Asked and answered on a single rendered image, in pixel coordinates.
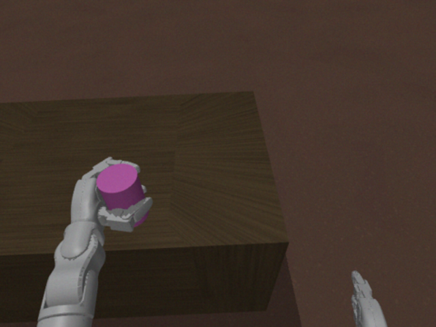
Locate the left robot arm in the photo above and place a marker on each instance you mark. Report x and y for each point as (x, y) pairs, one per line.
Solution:
(71, 290)

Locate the right robot hand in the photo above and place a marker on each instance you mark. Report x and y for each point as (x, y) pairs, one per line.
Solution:
(367, 311)

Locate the can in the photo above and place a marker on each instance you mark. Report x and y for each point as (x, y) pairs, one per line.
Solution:
(120, 187)

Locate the left robot hand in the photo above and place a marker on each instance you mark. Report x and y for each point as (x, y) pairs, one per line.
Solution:
(89, 205)

